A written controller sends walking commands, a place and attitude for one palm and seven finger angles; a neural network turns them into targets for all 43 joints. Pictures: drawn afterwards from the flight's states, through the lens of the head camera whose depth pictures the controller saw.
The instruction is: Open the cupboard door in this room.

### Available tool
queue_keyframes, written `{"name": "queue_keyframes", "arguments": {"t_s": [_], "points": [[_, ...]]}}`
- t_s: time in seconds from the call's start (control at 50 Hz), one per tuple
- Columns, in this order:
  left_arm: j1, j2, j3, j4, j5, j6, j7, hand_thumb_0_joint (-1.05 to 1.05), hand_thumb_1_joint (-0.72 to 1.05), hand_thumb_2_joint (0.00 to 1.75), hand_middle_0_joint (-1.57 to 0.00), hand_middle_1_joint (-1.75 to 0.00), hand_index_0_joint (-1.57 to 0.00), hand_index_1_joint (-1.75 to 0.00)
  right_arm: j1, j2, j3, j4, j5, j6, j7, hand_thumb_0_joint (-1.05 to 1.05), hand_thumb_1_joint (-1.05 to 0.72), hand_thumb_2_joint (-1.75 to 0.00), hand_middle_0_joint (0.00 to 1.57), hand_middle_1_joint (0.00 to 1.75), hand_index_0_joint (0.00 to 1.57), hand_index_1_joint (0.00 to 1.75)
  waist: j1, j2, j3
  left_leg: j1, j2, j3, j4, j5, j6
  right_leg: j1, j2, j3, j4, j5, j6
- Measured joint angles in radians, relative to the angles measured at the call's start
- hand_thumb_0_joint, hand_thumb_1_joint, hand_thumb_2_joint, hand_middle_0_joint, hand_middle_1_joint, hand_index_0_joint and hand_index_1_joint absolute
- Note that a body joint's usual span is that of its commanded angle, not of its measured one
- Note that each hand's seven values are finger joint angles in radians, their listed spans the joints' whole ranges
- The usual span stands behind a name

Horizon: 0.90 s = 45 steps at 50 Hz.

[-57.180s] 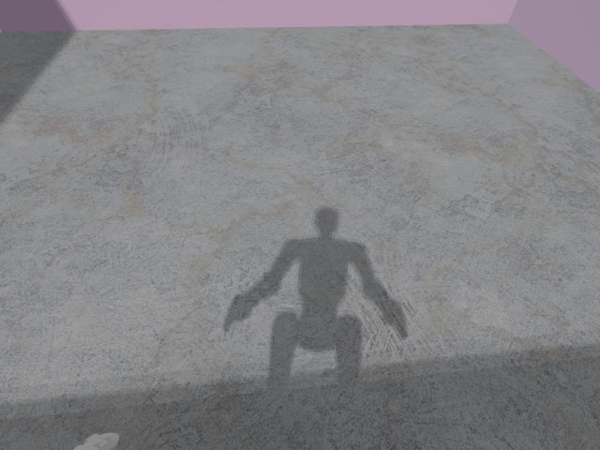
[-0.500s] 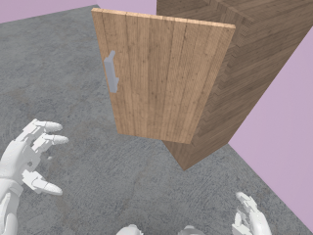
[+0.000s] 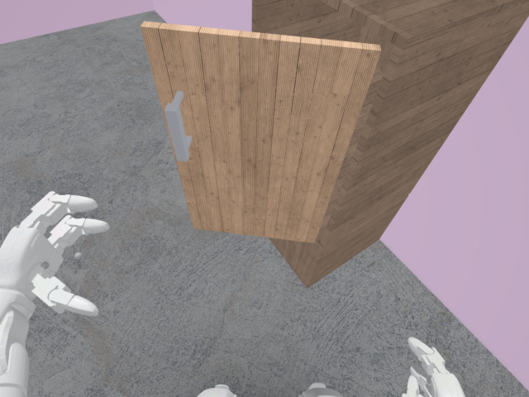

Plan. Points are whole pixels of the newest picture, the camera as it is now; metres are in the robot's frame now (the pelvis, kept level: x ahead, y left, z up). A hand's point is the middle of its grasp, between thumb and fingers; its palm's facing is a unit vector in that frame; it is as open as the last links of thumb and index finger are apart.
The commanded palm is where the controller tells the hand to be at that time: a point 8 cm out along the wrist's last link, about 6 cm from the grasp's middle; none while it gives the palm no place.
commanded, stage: raise the hand with hooked fingers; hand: left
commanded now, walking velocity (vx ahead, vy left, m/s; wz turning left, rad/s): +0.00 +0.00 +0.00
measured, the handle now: (181, 127) +0.56 +0.19 +0.06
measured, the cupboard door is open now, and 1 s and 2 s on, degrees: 50 50 50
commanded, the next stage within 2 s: move the hooked fingers beside the handle in 0.16 s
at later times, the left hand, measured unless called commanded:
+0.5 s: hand (92, 241) +0.31 +0.26 +0.07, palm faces -0.02 -1.00 -0.03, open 14.0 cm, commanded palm +0.29 +0.31 +0.07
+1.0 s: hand (116, 195) +0.39 +0.26 +0.06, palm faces -0.05 -1.00 -0.01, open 14.0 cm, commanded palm +0.37 +0.31 +0.06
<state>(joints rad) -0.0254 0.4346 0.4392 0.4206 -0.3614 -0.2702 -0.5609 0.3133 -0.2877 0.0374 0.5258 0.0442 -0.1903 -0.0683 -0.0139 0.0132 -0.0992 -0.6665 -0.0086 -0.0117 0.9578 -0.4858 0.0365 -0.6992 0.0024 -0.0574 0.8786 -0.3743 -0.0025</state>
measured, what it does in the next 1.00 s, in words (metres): stands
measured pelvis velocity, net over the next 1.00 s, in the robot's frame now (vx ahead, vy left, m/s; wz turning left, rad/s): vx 0.00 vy -0.01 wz -0.02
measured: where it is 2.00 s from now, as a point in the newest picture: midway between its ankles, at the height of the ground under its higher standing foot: outside the picture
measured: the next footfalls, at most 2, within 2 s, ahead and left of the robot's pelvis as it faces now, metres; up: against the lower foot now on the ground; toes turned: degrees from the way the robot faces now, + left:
none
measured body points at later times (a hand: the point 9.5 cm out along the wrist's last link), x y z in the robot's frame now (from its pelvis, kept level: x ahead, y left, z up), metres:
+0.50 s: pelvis +0.00 -0.01 +0.00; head +0.05 +0.00 +0.44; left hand +0.30 +0.32 +0.07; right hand +0.15 -0.26 -0.08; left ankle -0.01 +0.09 -0.69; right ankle +0.03 -0.12 -0.69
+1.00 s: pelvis +0.00 -0.01 -0.01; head +0.09 +0.00 +0.43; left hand +0.39 +0.31 +0.07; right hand +0.08 -0.28 -0.10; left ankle -0.01 +0.09 -0.69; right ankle +0.03 -0.12 -0.69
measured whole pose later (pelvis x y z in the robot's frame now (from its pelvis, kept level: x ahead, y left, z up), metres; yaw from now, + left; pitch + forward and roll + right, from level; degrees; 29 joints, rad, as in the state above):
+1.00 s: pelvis +0.00 -0.01 -0.01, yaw -1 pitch +16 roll -2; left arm -0.46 0.54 0.48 0.85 -0.27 -0.32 -0.57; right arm 0.36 -0.29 0.04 0.57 0.04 -0.08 -0.07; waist -0.07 0.00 -0.10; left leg -0.77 0.01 0.00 0.98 -0.49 0.02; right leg -0.81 0.02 -0.05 0.91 -0.37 -0.02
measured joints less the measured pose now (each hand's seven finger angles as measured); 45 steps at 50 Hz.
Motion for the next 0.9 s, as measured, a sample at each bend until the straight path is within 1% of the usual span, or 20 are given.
{"name": "queue_keyframes", "arguments": {"t_s": [0.1,0.32,0.46,0.62,0.74,0.82,0.9], "points": [[0.000,-0.001,-0.003,0.000,-0.001,-0.008,-0.003,-0.01,-0.50,0.30,-0.30,-1.20,-0.30,-1.20,-0.008,0.005,0.004,0.006,0.001,-0.001,-0.004,0.01,-0.91,-0.90,0.20,0.30,0.20,0.30,0.003,0.001,0.000,0.002,0.002,-0.004,-0.001,0.001,-0.004,0.002,0.001,-0.004,0.001,-0.001,-0.004],[-0.014,-0.002,-0.008,0.023,-0.002,-0.006,-0.010,-0.01,-0.50,0.30,-0.30,-1.20,-0.30,-1.20,-0.024,0.006,0.008,0.005,0.003,-0.003,-0.010,0.01,-0.90,-0.90,0.20,0.30,0.20,0.30,0.007,0.008,-0.003,0.003,0.004,-0.009,-0.003,0.003,-0.012,0.002,0.004,-0.009,0.005,-0.004,-0.012],[-0.111,0.008,-0.014,0.102,0.018,-0.015,-0.006,-0.01,-0.50,0.30,-0.30,-1.20,-0.30,-1.20,-0.031,0.000,0.010,0.023,0.002,0.001,-0.023,0.01,-0.90,-0.90,0.20,0.30,0.20,0.30,0.010,0.003,0.004,-0.014,0.003,-0.016,0.010,0.003,-0.016,-0.014,0.002,-0.016,0.019,-0.007,-0.017],[-0.241,0.046,-0.005,0.227,0.047,-0.013,-0.011,-0.01,-0.50,0.30,-0.30,-1.20,-0.30,-1.20,-0.022,-0.002,0.011,0.032,0.003,0.026,-0.022,0.01,-0.91,-0.90,0.20,0.30,0.20,0.30,-0.013,-0.004,0.006,-0.041,0.009,-0.011,0.017,0.003,-0.020,-0.045,0.008,-0.011,0.027,-0.004,-0.020],[-0.322,0.065,0.005,0.308,0.062,-0.022,-0.008,-0.01,-0.50,0.30,-0.30,-1.20,-0.30,-1.20,0.003,-0.007,0.008,0.037,0.002,0.051,-0.014,0.01,-0.91,-0.90,0.20,0.30,0.20,0.30,-0.028,-0.007,0.004,-0.063,0.012,-0.001,0.019,0.003,-0.018,-0.073,0.011,-0.002,0.032,-0.002,-0.019],[-0.358,0.081,0.019,0.352,0.077,-0.032,-0.005,-0.01,-0.50,0.30,-0.30,-1.20,-0.30,-1.20,0.019,-0.007,0.004,0.039,0.002,0.072,-0.008,0.01,-0.91,-0.90,0.20,0.30,0.20,0.30,-0.040,-0.009,0.003,-0.077,0.015,0.005,0.022,0.000,-0.017,-0.089,0.015,0.005,0.035,-0.001,-0.018],[-0.389,0.087,0.026,0.383,0.083,-0.045,-0.007,-0.01,-0.50,0.30,-0.30,-1.20,-0.30,-1.20,0.035,-0.008,0.000,0.044,0.000,0.090,-0.004,0.01,-0.91,-0.90,0.20,0.30,0.20,0.30,-0.046,-0.009,0.001,-0.087,0.017,0.009,0.023,-0.002,-0.015,-0.100,0.017,0.009,0.035,-0.001,-0.016]]}}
